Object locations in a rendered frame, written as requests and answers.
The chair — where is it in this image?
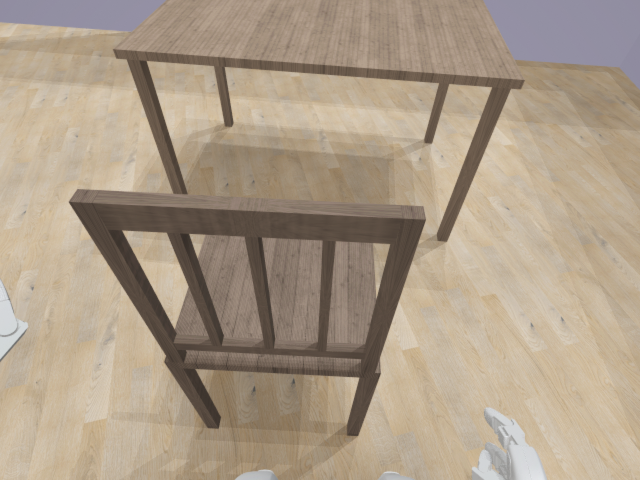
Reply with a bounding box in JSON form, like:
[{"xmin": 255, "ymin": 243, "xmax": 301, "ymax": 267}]
[{"xmin": 69, "ymin": 189, "xmax": 426, "ymax": 436}]

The robot left hand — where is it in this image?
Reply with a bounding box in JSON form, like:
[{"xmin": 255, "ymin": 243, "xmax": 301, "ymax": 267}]
[{"xmin": 0, "ymin": 279, "xmax": 28, "ymax": 362}]

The robot right hand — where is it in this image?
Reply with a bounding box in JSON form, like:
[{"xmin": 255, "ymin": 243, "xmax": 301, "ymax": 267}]
[{"xmin": 472, "ymin": 407, "xmax": 547, "ymax": 480}]

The table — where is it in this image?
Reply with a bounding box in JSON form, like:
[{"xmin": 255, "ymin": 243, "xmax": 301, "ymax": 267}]
[{"xmin": 113, "ymin": 0, "xmax": 525, "ymax": 242}]

